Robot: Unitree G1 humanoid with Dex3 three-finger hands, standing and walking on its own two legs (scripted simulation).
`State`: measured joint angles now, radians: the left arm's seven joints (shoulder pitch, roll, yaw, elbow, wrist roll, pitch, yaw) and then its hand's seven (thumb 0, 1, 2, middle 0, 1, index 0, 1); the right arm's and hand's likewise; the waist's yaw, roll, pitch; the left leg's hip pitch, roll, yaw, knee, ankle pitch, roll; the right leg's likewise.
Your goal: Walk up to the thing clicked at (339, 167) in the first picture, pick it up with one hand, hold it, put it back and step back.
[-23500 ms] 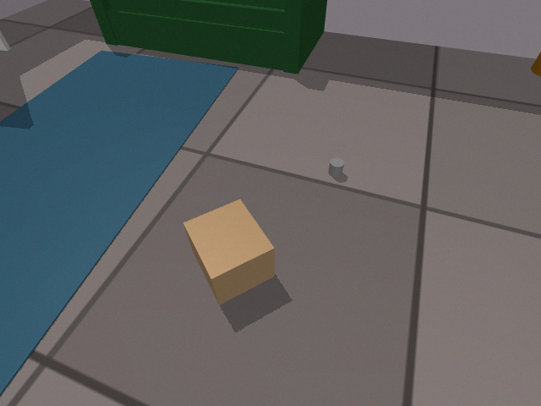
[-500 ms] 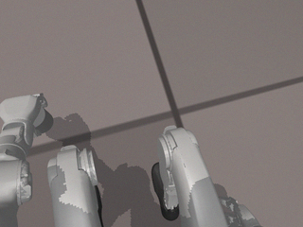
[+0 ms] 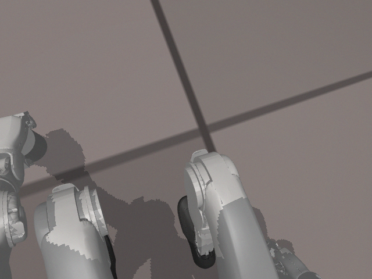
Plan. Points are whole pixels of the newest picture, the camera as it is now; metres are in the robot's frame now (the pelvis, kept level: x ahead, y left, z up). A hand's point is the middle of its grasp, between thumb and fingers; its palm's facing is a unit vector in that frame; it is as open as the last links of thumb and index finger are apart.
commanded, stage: rest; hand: left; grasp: from above
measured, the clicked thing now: (23, 144) +0.43 +0.28 -0.25
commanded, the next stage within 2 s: open in 0.44 s
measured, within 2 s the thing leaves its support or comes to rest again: rests again in 0.04 s
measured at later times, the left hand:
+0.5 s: hand (17, 150) +0.42 +0.28 -0.23, palm faces -0.44 -0.13 -0.89, open 9.9 cm
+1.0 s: hand (19, 147) +0.42 +0.28 -0.23, palm faces -0.42 -0.11 -0.90, open 12.4 cm
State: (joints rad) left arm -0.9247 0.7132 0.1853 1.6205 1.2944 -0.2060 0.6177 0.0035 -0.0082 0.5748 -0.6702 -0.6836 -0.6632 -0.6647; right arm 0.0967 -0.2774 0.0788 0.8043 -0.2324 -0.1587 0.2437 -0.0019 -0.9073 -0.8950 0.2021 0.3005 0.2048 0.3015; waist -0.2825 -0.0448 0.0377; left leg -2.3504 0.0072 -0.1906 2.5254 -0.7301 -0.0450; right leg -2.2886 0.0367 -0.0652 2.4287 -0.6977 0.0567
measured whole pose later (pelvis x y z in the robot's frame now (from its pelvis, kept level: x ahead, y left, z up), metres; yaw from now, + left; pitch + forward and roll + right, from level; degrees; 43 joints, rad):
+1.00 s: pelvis -0.01 +0.01 -0.01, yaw -3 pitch +27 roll -12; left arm -0.97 0.83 0.15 1.79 1.31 -0.20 0.73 0.00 -0.25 0.79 -0.32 -0.85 -0.33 -0.82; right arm 0.09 -0.33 0.16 0.80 -0.30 -0.30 0.35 0.00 -0.90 -0.90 0.20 0.30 0.20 0.30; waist -0.34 -0.09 0.09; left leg -2.35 0.00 -0.25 2.58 -0.72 -0.03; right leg -2.25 0.06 -0.11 2.43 -0.67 0.07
